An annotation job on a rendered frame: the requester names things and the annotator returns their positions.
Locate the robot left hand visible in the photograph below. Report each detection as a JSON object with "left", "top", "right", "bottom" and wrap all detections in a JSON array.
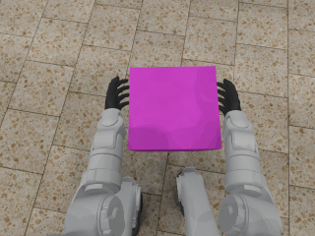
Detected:
[{"left": 104, "top": 76, "right": 130, "bottom": 110}]

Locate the robot right thigh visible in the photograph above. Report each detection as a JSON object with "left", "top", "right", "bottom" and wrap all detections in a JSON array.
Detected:
[{"left": 176, "top": 172, "right": 221, "bottom": 236}]

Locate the robot right hand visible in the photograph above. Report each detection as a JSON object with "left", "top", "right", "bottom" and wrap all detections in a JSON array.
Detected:
[{"left": 217, "top": 79, "right": 241, "bottom": 117}]

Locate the right robot forearm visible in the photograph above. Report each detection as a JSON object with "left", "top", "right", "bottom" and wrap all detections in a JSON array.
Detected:
[{"left": 221, "top": 110, "right": 283, "bottom": 235}]

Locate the carton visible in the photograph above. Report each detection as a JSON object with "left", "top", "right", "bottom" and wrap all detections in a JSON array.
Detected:
[{"left": 128, "top": 66, "right": 222, "bottom": 152}]

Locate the robot left upper arm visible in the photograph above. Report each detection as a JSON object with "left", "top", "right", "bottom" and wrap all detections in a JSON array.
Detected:
[{"left": 45, "top": 193, "right": 126, "bottom": 236}]

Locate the robot left shin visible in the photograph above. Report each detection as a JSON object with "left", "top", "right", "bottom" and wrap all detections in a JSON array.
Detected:
[{"left": 122, "top": 176, "right": 138, "bottom": 228}]

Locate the robot right upper arm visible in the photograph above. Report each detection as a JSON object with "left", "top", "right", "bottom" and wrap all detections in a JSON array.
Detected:
[{"left": 218, "top": 193, "right": 282, "bottom": 236}]

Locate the left robot forearm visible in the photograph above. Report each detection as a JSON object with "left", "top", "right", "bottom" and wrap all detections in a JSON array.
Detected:
[{"left": 64, "top": 108, "right": 127, "bottom": 229}]

